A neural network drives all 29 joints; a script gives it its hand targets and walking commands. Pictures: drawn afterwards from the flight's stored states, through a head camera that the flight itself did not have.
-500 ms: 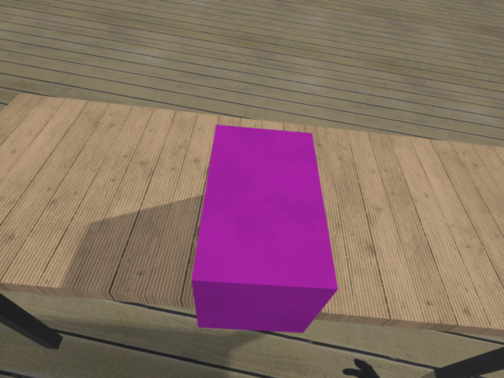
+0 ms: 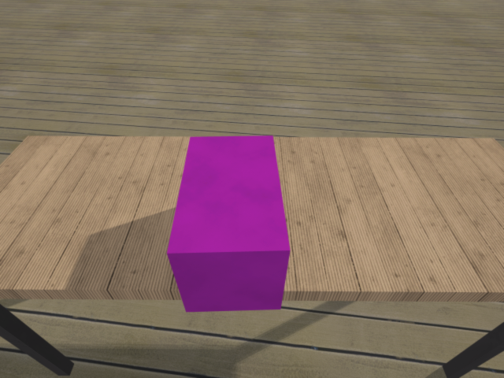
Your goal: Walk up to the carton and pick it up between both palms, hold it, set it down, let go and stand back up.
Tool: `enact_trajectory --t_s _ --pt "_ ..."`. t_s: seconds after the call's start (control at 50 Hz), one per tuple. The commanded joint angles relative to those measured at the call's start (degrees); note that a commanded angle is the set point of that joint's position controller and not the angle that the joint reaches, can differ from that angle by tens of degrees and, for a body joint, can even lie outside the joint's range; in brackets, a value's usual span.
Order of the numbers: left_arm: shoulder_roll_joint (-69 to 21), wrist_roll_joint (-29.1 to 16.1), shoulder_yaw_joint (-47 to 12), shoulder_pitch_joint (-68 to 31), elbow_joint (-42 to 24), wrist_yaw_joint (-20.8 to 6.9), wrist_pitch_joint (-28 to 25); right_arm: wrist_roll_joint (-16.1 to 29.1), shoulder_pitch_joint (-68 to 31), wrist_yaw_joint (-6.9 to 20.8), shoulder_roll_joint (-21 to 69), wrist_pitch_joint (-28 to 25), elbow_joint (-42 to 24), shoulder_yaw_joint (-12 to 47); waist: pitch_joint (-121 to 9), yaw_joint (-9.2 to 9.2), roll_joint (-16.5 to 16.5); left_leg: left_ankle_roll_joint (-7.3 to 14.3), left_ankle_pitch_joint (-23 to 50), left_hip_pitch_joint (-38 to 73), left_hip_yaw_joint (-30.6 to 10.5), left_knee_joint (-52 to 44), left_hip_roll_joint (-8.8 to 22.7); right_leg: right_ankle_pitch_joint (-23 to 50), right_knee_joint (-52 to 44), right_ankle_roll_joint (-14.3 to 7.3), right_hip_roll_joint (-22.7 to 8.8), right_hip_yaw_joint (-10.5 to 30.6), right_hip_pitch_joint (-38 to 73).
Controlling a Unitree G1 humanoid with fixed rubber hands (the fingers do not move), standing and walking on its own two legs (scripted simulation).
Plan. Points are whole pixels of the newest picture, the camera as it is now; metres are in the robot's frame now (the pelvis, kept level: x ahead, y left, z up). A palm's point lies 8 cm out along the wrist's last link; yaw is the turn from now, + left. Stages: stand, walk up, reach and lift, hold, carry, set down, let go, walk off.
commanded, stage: walk up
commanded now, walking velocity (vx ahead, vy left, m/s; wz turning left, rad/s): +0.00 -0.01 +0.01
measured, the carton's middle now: (232, 217) +0.43 +0.02 +0.02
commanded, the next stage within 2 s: none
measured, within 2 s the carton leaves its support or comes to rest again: neither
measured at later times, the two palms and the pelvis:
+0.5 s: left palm out of the picture -0.05 +0.21 -0.15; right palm out of the picture -0.01 -0.20 -0.15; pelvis +0.00 +0.01 +0.00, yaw +0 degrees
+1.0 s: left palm out of the picture +0.02 +0.22 -0.15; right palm out of the picture +0.00 -0.18 -0.15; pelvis +0.03 +0.02 +0.00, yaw -2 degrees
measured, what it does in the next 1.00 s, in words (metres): stands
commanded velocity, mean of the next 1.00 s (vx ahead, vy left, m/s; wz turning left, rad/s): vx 0.00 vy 0.00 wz -0.01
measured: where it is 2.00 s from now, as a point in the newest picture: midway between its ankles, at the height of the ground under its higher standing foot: outside the picture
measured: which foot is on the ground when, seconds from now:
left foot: down 0.00-1.00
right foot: down 0.00-1.00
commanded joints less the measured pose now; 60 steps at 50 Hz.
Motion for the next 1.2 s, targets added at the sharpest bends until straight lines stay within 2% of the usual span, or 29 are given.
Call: enact_trajectory --t_s 0.0,0.04,0.06,0.12,0.16,0.18,0.22,0.24,0.28,0.34,0.38,0.44,0.54,0.64,0.68,0.72,0.78,0.8,0.82,0.84,0.86,0.92,0.94,1.0,1.02,1.04,1.08,1.12,1.18 --pt "9.81 -0.41 1.14 -1.91 -3.40 -0.01 -0.95 -0.20 0.84 -0.40 -3.79 -1.20 -3.08 0.01 10.35 -0.05 -7.36 -1.15 -7.48 3.28 -1.30 -3.69 0.76 -18.62 -16.87 -1.57 -8.12 8.40 -21.14" --pt "9.46 -0.27 1.12 1.11 -2.48 0.28 -0.74 -0.16 2.15 -0.52 -2.29 -1.39 -2.11 0.48 11.41 0.29 -4.12 -1.32 -7.68 2.86 -1.43 -4.73 0.62 -18.63 -15.64 -1.81 -8.01 9.37 -22.13" --pt "9.12 0.11 0.94 3.16 -1.80 0.19 -0.72 -0.36 2.25 -0.62 -3.36 -1.38 -1.72 -0.01 9.29 0.27 2.47 -1.14 -6.98 4.75 -1.92 -5.13 1.42 -16.96 -14.53 -2.26 -7.92 9.61 -22.01" --pt "7.32 0.31 0.86 3.00 -3.05 -0.05 -0.87 -0.44 3.29 -1.00 -2.54 -1.83 -1.50 0.22 7.69 1.18 8.25 0.61 -15.09 -4.81 -7.21 -12.68 3.70 -7.69 -6.74 -1.57 -5.09 5.88 -11.71" --pt "5.79 0.13 0.31 6.66 -1.19 -0.12 -0.76 0.09 3.37 -1.30 -3.64 -1.86 -1.91 0.04 4.03 1.93 2.51 2.77 -21.82 -7.12 -10.26 -15.83 6.08 -7.46 -1.23 -1.45 -2.76 2.71 -9.60" --pt "4.00 0.22 -0.14 8.53 -0.68 -0.28 -0.56 -0.25 2.19 -1.40 -5.56 -2.00 -2.49 -0.40 3.36 3.83 2.81 3.14 -22.65 -8.47 -10.62 -16.34 6.86 -7.18 -0.32 -1.15 -2.89 2.83 -8.21" --pt "3.16 0.74 -0.60 8.96 -0.88 -0.15 -1.17 0.17 1.34 -1.26 -5.48 -2.09 -2.25 -0.60 3.22 3.57 6.38 2.46 -20.16 -8.49 -9.34 -15.18 6.41 -4.01 -2.58 -1.14 -4.53 4.00 -7.33" --pt "4.12 0.76 -0.39 8.97 -0.86 -0.14 -1.26 0.45 1.25 -1.26 -3.57 -1.88 -2.81 -0.45 4.11 2.63 2.00 1.79 -19.90 -8.21 -8.86 -14.67 5.39 -6.03 -2.80 -0.59 -4.30 4.34 -9.86" --pt "6.25 0.87 -0.13 9.56 -0.77 0.10 -1.64 0.28 2.33 -1.21 -3.90 -1.60 -2.12 -0.28 2.15 2.82 2.60 1.90 -18.05 -6.26 -7.74 -12.23 4.80 -5.75 -4.76 -0.66 -5.49 5.01 -11.07" --pt "7.43 0.67 0.07 7.54 -1.51 0.00 -2.15 0.32 2.92 -0.93 -2.65 -1.47 -2.58 -0.80 2.07 1.67 -2.98 0.80 -13.91 -1.67 -4.70 -7.59 2.37 -13.49 -10.29 -1.30 -7.71 8.68 -17.90" --pt "5.47 0.46 -0.38 6.50 -0.56 0.14 -2.47 0.04 3.79 -0.97 -2.58 -2.00 -2.34 -1.11 0.00 0.88 -5.63 0.88 -6.90 3.90 -3.91 -7.02 2.60 -8.64 -9.89 -1.48 -7.86 8.83 -17.88" --pt "3.65 0.12 -0.63 8.30 -0.41 0.27 -2.63 0.15 4.87 -0.93 -0.45 -2.31 -1.12 -0.63 2.62 1.39 -0.32 0.98 -9.09 2.68 -4.30 -8.36 3.24 -7.08 -9.02 -0.68 -6.43 6.98 -18.25" --pt "5.16 0.56 -0.52 8.40 0.82 0.37 -2.69 0.13 3.37 -1.20 0.34 -2.10 -2.37 0.04 6.40 0.55 -7.34 0.77 -2.74 1.92 -2.49 -4.06 1.53 -8.76 -12.39 -0.79 -7.50 8.50 -22.17" --pt "3.93 0.42 -0.72 8.73 0.41 0.33 -2.80 0.01 3.46 -1.10 -0.65 -2.62 -1.77 -0.53 2.03 0.61 4.24 0.81 -3.98 1.70 -4.12 -6.76 3.36 -2.24 -7.48 -0.89 -6.24 6.52 -14.96" --pt "5.55 0.42 0.22 8.50 -0.17 0.24 -2.80 0.16 3.88 -1.22 0.77 -2.56 -1.07 -0.03 4.11 1.02 -1.06 0.78 -4.76 -0.53 -3.46 -7.52 2.69 -3.11 -7.88 -0.37 -6.89 6.49 -15.61" --pt "4.63 0.48 -0.20 9.20 -0.50 0.39 -2.72 0.09 4.03 -1.13 0.92 -3.03 -1.24 0.54 1.24 1.57 3.37 1.85 -4.70 -1.73 -4.85 -7.88 2.98 -1.75 -6.82 -0.81 -6.85 6.35 -11.56" --pt "4.57 0.32 -0.46 8.30 -0.03 0.33 -3.27 -0.08 3.94 -1.58 0.10 -3.05 -0.83 -0.04 0.77 1.77 -2.74 1.32 0.48 1.22 -3.31 -5.05 2.37 2.61 -6.99 -0.28 -7.74 6.36 -12.37" --pt "4.35 0.42 -0.07 7.97 -0.17 0.38 -3.30 -0.08 2.66 -1.72 -1.20 -3.36 -1.52 -0.64 0.47 1.86 -0.65 1.59 1.21 3.57 -3.45 -6.13 2.86 3.39 -5.65 0.11 -6.88 5.40 -13.67" --pt "4.14 -0.14 -0.37 8.13 0.40 0.43 -3.41 0.12 3.19 -1.66 0.04 -3.71 -1.80 -0.07 -1.64 1.66 -4.65 2.16 3.89 5.08 -3.73 -5.96 3.56 5.11 -5.37 -0.35 -6.59 4.89 -12.54" --pt "3.24 0.27 -0.74 7.39 0.00 0.45 -3.59 0.12 4.53 -1.77 -1.73 -3.75 -1.30 -0.61 -0.22 1.33 -0.81 2.28 4.37 3.75 -3.55 -5.19 3.83 5.53 -5.45 -0.59 -7.57 6.31 -12.99" --pt "4.42 0.00 -0.37 5.29 -0.57 0.55 -3.48 0.29 5.16 -1.77 -0.86 -3.63 -0.65 -0.68 0.64 0.62 -2.82 2.00 3.18 2.52 -3.60 -6.28 3.70 5.73 -4.77 -0.77 -7.41 5.98 -12.40" --pt "4.68 0.29 0.00 5.18 -1.58 0.36 -3.52 0.08 5.04 -2.08 -1.08 -3.85 -0.78 -0.59 -1.09 0.68 0.35 1.87 8.59 6.16 -2.34 -4.06 4.32 8.38 -2.86 -0.86 -7.16 5.38 -12.44" --pt "4.96 0.06 0.12 6.35 -1.51 0.15 -3.46 0.13 4.17 -2.21 -1.64 -3.69 -0.58 -0.55 -0.12 2.22 1.82 2.31 7.03 5.22 -2.48 -4.15 4.74 7.13 -3.82 -0.47 -7.20 5.49 -12.84" --pt "4.46 0.59 0.23 5.14 -1.43 0.10 -3.00 -0.03 4.27 -2.30 0.71 -2.84 -0.94 -0.46 1.75 1.72 -5.55 1.68 3.24 2.68 -3.14 -4.62 2.92 6.10 -4.89 -0.15 -7.29 5.63 -12.85" --pt "4.77 0.79 0.39 6.91 -1.26 0.14 -3.02 -0.01 3.65 -2.37 -0.10 -2.82 -1.07 -0.48 0.28 2.44 -2.56 2.11 2.31 3.37 -3.08 -5.25 3.41 5.60 -5.74 0.02 -7.54 5.44 -11.49" --pt "4.19 -0.04 0.43 7.46 -0.70 0.26 -3.00 0.11 3.26 -2.21 0.87 -3.13 -1.18 -0.57 0.24 3.10 -5.83 2.42 5.42 4.77 -3.49 -5.42 3.76 6.75 -5.21 0.12 -7.09 5.52 -11.17" --pt "2.89 -0.09 0.09 8.56 -0.10 0.44 -2.92 0.50 3.04 -1.95 -0.20 -3.30 -1.30 -0.61 0.00 2.55 -4.68 2.83 3.45 4.77 -3.94 -5.62 4.22 6.83 -4.91 0.12 -6.18 4.82 -10.60" --pt "3.34 0.15 -0.22 7.02 -0.72 0.78 -2.44 0.38 3.84 -1.79 0.62 -2.99 -0.99 -0.35 4.70 1.65 0.17 2.25 2.32 1.94 -2.71 -6.87 2.99 6.34 -5.13 0.04 -7.16 5.83 -12.54" --pt "4.31 0.02 -0.25 6.81 -0.30 0.90 -2.86 -0.64 3.47 -1.67 -0.45 -3.00 -1.45 -1.03 2.71 1.27 -1.61 2.77 2.64 3.54 -3.32 -6.09 3.74 5.46 -5.34 -0.90 -6.67 5.42 -12.04"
